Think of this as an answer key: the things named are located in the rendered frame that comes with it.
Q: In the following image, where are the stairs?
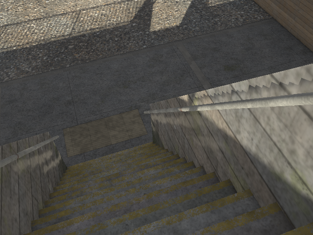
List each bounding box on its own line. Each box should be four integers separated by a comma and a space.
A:
23, 142, 313, 235

